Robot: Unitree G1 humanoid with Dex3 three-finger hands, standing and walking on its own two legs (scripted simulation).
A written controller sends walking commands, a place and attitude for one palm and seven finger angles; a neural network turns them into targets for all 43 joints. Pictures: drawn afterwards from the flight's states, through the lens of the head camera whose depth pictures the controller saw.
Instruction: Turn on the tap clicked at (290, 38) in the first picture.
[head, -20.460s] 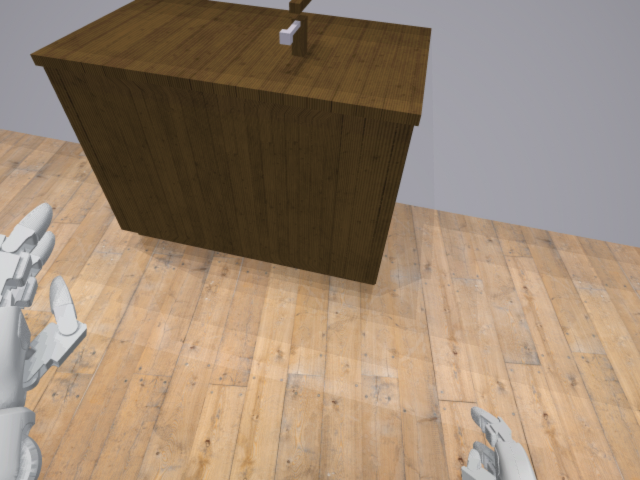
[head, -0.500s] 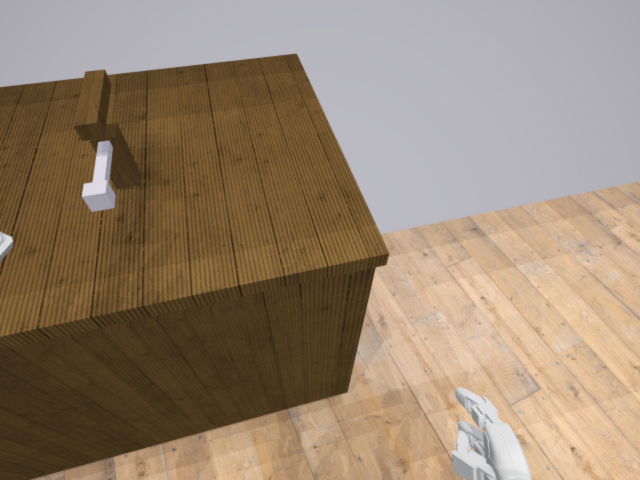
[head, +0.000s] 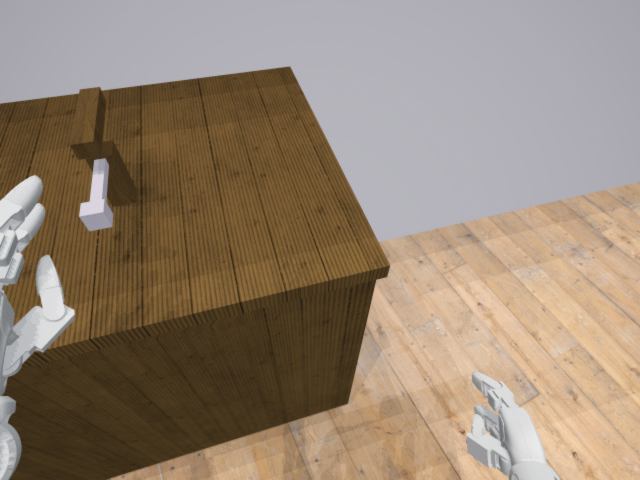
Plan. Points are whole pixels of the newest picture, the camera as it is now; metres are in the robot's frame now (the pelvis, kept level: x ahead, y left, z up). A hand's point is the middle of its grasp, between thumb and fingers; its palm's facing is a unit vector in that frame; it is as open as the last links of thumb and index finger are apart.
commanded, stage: come to a stop and stand still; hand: left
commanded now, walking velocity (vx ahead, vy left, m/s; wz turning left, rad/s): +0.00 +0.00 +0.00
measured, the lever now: (96, 215) +0.39 +0.33 +0.11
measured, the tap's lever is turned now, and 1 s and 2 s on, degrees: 0 0 0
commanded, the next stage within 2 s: look again from close up in 0.82 s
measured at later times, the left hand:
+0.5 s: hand (26, 337) +0.20 +0.28 +0.16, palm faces +0.37 -0.84 -0.40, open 7.4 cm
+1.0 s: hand (22, 348) +0.19 +0.28 +0.16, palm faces +0.37 -0.84 -0.40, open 7.4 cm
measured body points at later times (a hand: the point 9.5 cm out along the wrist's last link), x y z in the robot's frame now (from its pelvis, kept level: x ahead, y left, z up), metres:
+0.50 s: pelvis -0.02 +0.03 +0.00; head +0.00 +0.05 +0.45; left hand +0.17 +0.32 +0.18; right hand +0.16 -0.20 -0.07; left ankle +0.01 +0.07 -0.74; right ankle -0.02 -0.10 -0.74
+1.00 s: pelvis -0.03 +0.03 +0.00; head +0.00 +0.04 +0.45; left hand +0.16 +0.32 +0.18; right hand +0.16 -0.19 -0.08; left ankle +0.01 +0.07 -0.74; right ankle -0.02 -0.10 -0.74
